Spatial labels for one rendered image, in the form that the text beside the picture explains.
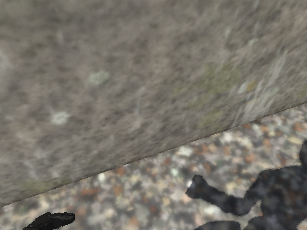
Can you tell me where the robot left hand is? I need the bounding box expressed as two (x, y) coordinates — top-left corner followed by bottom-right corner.
(22, 212), (75, 230)

